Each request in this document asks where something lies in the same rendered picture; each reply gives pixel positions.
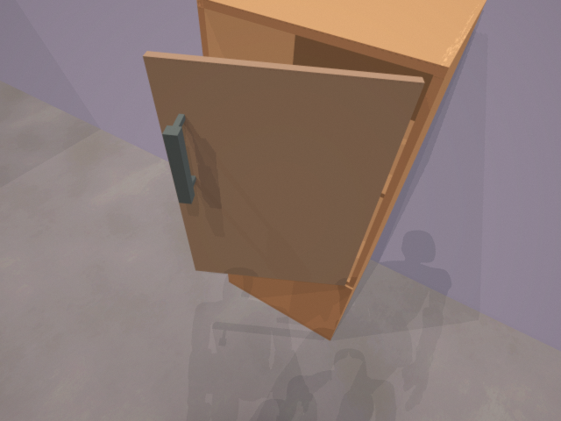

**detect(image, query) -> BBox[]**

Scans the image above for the cupboard door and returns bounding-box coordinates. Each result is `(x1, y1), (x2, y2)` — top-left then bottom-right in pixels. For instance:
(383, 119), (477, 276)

(143, 51), (425, 286)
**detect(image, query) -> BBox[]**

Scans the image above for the handle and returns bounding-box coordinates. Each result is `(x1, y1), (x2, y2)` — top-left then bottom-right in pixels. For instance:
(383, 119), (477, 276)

(162, 114), (196, 204)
